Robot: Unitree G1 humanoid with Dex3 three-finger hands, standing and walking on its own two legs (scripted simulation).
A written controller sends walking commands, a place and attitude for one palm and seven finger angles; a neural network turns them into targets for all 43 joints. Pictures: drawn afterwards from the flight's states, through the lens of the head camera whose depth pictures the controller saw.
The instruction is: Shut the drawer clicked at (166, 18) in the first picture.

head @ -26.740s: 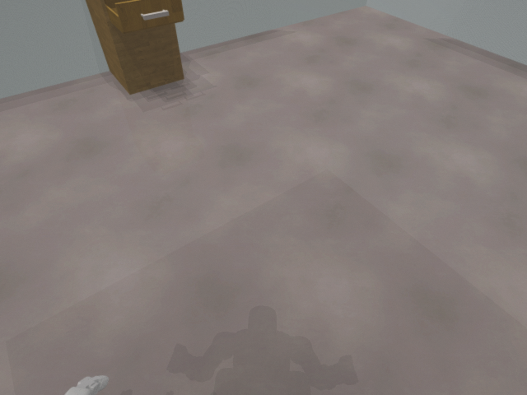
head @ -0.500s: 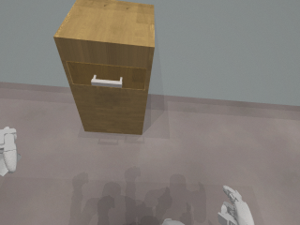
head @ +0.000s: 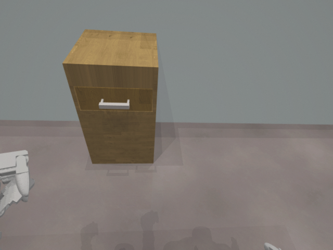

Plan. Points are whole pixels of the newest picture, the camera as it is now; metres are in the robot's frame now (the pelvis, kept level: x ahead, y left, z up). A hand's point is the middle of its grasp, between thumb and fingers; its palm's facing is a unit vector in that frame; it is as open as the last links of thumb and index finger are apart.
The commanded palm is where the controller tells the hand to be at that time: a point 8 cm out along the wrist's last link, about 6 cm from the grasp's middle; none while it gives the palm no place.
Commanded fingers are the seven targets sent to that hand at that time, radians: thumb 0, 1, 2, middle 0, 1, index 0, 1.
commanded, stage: stop stepping back and stand still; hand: left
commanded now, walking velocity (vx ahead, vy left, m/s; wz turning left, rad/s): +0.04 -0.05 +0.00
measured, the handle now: (114, 103) +0.85 +0.28 -0.18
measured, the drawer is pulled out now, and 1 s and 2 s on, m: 0.00 0.00 0.00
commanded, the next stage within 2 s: let the arm hang, fingers relaxed in 0.76 s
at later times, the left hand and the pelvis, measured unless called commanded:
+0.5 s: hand (42, 180) +0.20 +0.23 +0.16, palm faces +0.37 -0.83 -0.43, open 3.2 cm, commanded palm +0.14 +0.27 +0.19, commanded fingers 0.00 0.90 0.90 -1.40 -1.60 -1.40 -1.60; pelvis +0.01 -0.01 +0.01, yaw -1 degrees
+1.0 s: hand (62, 228) +0.19 +0.25 -0.03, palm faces +0.07 -0.90 -0.42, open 3.1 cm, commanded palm none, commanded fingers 0.00 0.90 0.90 -1.08 -1.25 -1.08 -1.25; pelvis +0.00 +0.02 +0.00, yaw -1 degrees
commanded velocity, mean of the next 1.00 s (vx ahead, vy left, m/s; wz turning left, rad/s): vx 0.00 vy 0.00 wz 0.00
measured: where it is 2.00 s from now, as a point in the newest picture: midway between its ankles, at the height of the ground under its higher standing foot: outside the picture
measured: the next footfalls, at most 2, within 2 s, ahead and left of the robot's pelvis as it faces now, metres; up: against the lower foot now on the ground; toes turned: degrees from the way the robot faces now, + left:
none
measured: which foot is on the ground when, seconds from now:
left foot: down 0.00-1.00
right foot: down 0.00-1.00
